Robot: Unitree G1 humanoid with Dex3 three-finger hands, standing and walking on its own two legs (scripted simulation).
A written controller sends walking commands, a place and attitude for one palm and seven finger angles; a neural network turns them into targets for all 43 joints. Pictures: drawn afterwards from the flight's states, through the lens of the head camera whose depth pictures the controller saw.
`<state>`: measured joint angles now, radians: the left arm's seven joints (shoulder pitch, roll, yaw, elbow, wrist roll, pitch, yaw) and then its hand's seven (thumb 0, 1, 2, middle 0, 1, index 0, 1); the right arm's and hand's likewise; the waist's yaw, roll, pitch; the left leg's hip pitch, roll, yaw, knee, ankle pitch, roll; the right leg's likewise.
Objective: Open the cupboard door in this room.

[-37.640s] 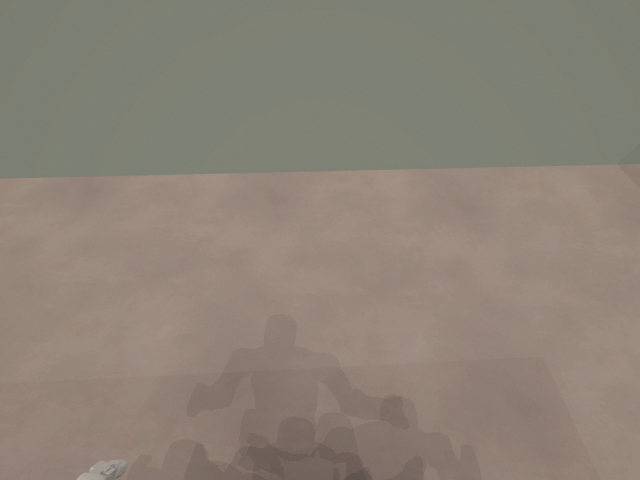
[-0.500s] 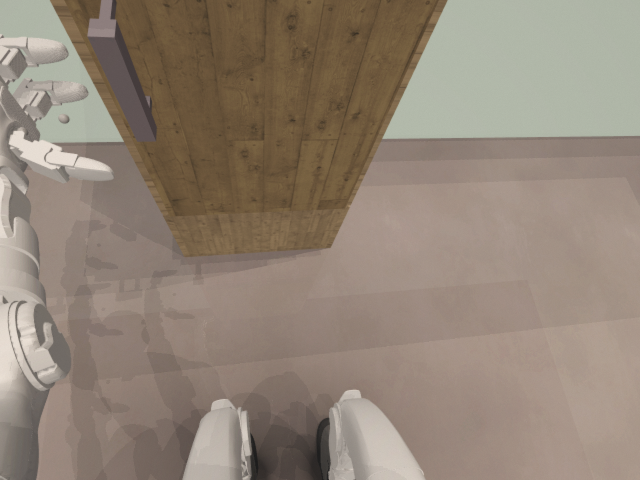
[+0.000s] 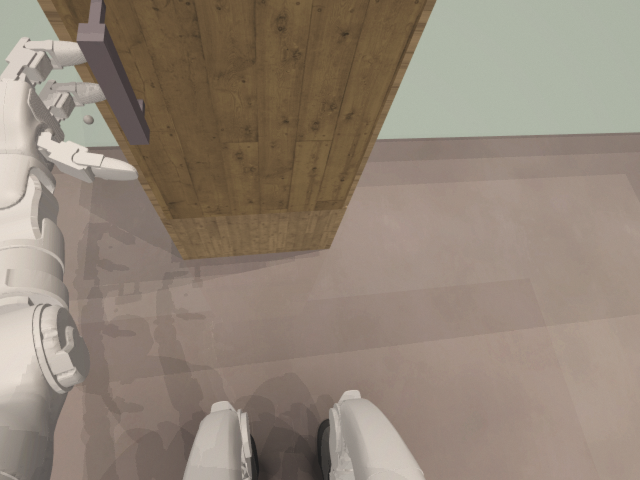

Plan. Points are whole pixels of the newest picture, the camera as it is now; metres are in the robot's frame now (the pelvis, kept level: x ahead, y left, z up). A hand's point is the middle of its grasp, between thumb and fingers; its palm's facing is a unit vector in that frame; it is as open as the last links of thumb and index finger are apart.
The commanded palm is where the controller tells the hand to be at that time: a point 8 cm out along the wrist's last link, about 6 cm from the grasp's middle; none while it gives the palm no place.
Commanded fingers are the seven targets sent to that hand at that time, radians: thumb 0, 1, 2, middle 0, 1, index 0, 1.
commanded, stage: slide the fingers in behind the handle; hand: left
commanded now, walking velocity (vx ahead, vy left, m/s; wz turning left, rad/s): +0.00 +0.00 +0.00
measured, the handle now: (120, 79) +0.57 +0.19 +0.06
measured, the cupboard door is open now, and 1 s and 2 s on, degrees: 0 0 0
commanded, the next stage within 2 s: close the thumb around the handle in 1.00 s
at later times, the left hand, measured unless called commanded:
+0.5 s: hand (126, 121) +0.52 +0.18 +0.06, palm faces +0.04 -1.00 -0.03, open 14.0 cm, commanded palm +0.49 +0.22 +0.06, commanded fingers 0.00 -0.50 0.30 -0.30 -1.20 -0.30 -1.20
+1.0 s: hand (134, 121) +0.52 +0.17 +0.06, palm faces +0.05 -1.00 -0.02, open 14.0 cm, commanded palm +0.49 +0.21 +0.06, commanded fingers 0.00 -0.50 0.30 -0.30 -1.20 -0.30 -1.20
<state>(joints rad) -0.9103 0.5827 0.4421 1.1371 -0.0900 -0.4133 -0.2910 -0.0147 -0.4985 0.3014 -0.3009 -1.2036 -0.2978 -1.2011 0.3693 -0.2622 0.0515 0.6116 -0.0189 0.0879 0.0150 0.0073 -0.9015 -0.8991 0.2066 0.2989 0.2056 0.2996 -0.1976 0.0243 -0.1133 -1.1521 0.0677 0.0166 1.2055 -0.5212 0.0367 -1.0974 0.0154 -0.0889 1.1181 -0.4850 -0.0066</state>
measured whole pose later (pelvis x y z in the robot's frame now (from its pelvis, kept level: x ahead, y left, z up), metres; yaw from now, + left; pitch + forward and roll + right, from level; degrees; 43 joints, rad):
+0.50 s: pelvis +0.00 +0.00 +0.00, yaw +1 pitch +26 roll -3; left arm -0.90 0.48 0.38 1.15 -0.07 -0.47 -0.18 -0.01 -0.50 0.30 -0.30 -1.20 -0.30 -1.20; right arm 0.37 -0.25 0.04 0.61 -0.03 0.09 0.03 0.01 -0.90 -0.90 0.21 0.30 0.21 0.30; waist -0.19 0.03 -0.12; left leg -1.12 0.06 0.02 1.19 -0.52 0.03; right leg -1.07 0.01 -0.08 1.12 -0.49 -0.01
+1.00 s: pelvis +0.00 -0.01 +0.00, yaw +1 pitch +26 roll -3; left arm -0.91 0.47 0.38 1.16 -0.07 -0.46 -0.17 -0.01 -0.50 0.30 -0.30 -1.20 -0.30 -1.20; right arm 0.37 -0.26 0.04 0.62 -0.03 0.09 0.03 0.01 -0.90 -0.90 0.21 0.30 0.20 0.30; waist -0.19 0.03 -0.12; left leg -1.12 0.06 0.02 1.19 -0.52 0.02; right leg -1.08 0.01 -0.08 1.13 -0.49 -0.02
